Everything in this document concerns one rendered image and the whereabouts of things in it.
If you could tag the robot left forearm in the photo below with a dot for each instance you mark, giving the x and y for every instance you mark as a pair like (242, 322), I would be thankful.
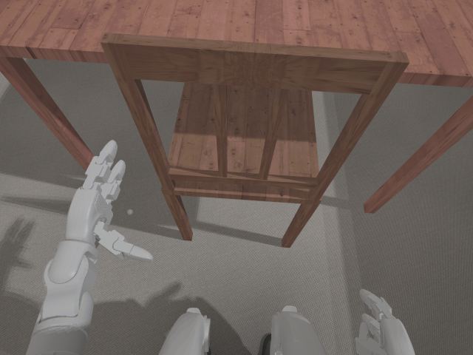
(63, 323)

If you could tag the left robot hand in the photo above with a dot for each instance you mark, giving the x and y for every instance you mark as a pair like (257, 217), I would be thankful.
(92, 201)

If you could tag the right robot thigh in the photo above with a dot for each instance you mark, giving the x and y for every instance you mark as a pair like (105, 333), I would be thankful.
(292, 334)

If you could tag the robot right shin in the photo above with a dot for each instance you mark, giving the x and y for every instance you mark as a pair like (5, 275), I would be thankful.
(286, 308)

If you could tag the chair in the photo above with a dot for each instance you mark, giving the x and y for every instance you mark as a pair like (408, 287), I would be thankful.
(245, 126)

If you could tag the table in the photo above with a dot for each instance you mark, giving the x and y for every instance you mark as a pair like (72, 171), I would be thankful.
(436, 35)

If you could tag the right robot hand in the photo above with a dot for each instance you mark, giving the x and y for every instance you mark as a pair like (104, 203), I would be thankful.
(390, 336)

